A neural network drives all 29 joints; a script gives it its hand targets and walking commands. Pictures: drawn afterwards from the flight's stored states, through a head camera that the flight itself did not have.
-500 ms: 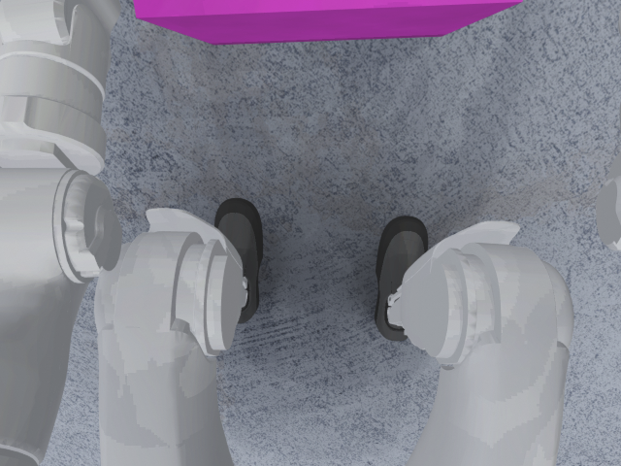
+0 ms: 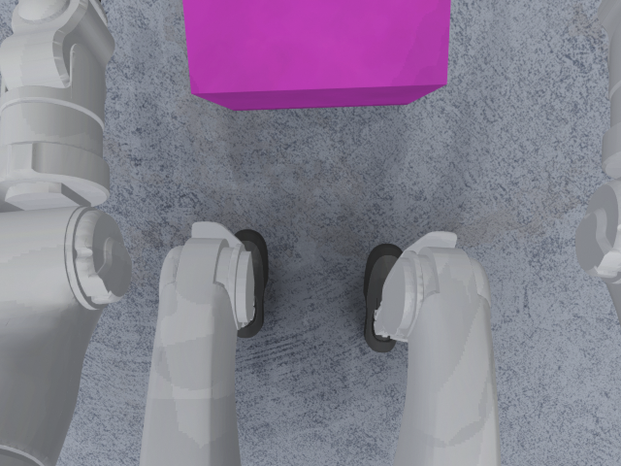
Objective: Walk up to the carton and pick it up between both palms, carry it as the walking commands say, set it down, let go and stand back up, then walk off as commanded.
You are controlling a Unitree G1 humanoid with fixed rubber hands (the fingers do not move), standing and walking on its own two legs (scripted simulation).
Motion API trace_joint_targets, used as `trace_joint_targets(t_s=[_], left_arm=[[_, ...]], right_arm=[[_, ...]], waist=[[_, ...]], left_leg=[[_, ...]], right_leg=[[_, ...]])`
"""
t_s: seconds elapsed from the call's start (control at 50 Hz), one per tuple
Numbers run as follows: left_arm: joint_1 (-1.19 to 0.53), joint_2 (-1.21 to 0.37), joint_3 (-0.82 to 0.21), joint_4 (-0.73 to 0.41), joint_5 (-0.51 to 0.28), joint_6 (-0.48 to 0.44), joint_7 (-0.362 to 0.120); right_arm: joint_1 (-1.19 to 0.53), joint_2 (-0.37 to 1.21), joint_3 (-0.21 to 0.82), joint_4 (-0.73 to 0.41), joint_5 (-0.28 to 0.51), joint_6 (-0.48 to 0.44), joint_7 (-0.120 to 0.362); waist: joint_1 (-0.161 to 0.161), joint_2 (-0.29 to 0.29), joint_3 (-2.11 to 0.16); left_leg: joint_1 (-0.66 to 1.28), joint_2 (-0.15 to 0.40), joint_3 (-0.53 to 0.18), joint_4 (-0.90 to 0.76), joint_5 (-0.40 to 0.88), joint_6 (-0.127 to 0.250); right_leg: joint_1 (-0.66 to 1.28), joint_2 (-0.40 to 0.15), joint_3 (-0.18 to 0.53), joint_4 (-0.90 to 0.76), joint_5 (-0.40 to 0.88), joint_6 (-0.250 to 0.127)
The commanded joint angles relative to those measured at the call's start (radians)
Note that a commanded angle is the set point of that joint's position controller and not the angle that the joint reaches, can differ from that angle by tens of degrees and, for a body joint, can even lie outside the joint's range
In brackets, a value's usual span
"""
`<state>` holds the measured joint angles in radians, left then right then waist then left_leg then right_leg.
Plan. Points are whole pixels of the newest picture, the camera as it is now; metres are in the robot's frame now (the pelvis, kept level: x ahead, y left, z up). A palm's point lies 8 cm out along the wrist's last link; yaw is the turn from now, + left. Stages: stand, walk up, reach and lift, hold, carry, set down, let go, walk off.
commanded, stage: set down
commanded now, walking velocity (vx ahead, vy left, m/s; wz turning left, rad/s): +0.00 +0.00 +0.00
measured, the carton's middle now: out of the picture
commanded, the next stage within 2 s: let go in 0.86 s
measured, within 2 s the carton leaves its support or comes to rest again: neither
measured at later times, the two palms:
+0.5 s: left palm out of the picture +0.56 +0.22 +0.04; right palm out of the picture +0.59 -0.26 +0.04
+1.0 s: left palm out of the picture +0.54 +0.21 +0.13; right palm out of the picture +0.57 -0.26 +0.14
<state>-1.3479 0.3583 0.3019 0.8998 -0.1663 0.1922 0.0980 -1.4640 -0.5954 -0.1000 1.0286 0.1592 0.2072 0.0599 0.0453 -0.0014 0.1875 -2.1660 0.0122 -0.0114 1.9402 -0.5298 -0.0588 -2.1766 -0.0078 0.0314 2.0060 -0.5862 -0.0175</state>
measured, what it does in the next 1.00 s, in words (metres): rises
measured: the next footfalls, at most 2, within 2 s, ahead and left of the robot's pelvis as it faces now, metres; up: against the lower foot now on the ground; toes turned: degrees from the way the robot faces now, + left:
none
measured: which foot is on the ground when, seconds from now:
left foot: down 0.00-1.00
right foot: down 0.00-1.00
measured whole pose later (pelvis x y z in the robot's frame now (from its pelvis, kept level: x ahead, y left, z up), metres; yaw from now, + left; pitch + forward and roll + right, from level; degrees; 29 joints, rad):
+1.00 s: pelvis +0.04 +0.00 +0.23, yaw -2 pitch +46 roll +2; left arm -1.05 0.23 0.40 0.74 0.04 0.24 0.01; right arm -1.24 -0.50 -0.30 0.99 -0.05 0.21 0.18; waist 0.06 -0.01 -0.02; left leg -1.50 0.03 0.01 0.98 -0.27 -0.04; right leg -1.51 0.00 0.02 1.03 -0.31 0.00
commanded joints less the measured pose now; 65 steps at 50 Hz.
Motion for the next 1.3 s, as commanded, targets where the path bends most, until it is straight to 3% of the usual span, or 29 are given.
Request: trace_joint_targets(t_s=[0.0, 0.3, 0.58, 0.78, 0.92, 1.0, 1.06, 1.12, 1.2, 1.28], left_arm=[[-0.220, 0.162, 0.033, -0.132, 0.010, -0.001, -0.008], [-0.121, 0.167, 0.056, -0.253, 0.033, 0.056, -0.054], [-0.032, 0.114, 0.064, -0.271, 0.070, 0.061, -0.073], [0.053, 0.040, 0.084, -0.266, 0.126, 0.050, -0.086], [0.127, -0.003, 0.113, -0.250, 0.207, 0.031, -0.084], [0.233, 0.022, 0.105, -0.306, 0.234, 0.015, -0.096], [0.394, 0.048, 0.066, -0.380, 0.241, -0.004, -0.123], [0.567, 0.048, 0.004, -0.471, 0.228, -0.022, -0.147], [0.739, 0.035, -0.046, -0.514, 0.188, -0.048, -0.176], [0.888, -0.002, -0.093, -0.452, 0.155, -0.088, -0.196]], right_arm=[[-0.272, -0.159, -0.035, -0.133, -0.009, 0.000, 0.009], [-0.212, -0.168, -0.102, -0.214, -0.040, 0.052, 0.054], [-0.139, -0.162, -0.146, -0.162, -0.075, 0.033, 0.109], [-0.070, -0.120, -0.172, -0.123, -0.125, 0.006, 0.133], [-0.008, -0.056, -0.213, -0.111, -0.205, -0.017, 0.132], [0.108, -0.015, -0.237, -0.185, -0.245, -0.020, 0.095], [0.279, 0.019, -0.245, -0.304, -0.257, -0.024, 0.052], [0.480, 0.052, -0.225, -0.446, -0.237, -0.036, 0.024], [0.667, 0.108, -0.167, -0.560, -0.159, -0.060, 0.006], [0.839, 0.169, -0.123, -0.518, -0.139, -0.097, 0.006]], waist=[[0.030, -0.108, -1.232], [0.033, -0.128, -1.344], [0.040, -0.103, -1.290], [0.037, -0.102, -1.177], [0.028, -0.088, -1.162], [0.019, -0.098, -1.295], [0.007, -0.109, -1.420], [-0.008, -0.094, -1.429], [0.003, -0.062, -1.276], [0.005, -0.035, -1.046]], left_leg=[[0.588, -0.062, 0.122, -0.163, 0.317, 0.007], [0.717, -0.077, 0.120, -0.433, 0.393, 0.011], [0.975, -0.067, 0.096, -0.716, 0.495, 0.005], [1.126, -0.058, 0.077, -0.915, 0.555, 0.000], [1.191, -0.055, 0.067, -0.960, 0.581, -0.006], [1.228, -0.069, 0.082, -0.964, 0.649, -0.004], [1.280, -0.086, 0.090, -0.984, 0.728, 0.000], [1.394, -0.089, 0.074, -1.017, 0.801, 0.012], [1.490, -0.076, 0.047, -1.075, 0.820, 0.025], [1.572, -0.052, 0.015, -1.142, 0.750, 0.024]], right_leg=[[0.675, 0.037, -0.044, -0.248, 0.354, 0.011], [0.914, 0.050, -0.038, -0.502, 0.507, 0.018], [1.049, 0.057, -0.040, -0.784, 0.564, 0.021], [1.154, 0.049, -0.035, -0.987, 0.625, 0.026], [1.183, 0.048, -0.043, -1.024, 0.653, 0.019], [1.348, 0.043, -0.027, -1.018, 0.798, 0.022], [1.528, 0.040, -0.008, -1.026, 0.966, 0.028], [1.595, 0.045, 0.003, -1.075, 1.029, 0.025], [1.582, 0.047, 0.011, -1.162, 0.970, 0.028], [1.520, 0.051, -0.001, -1.251, 0.780, 0.027]])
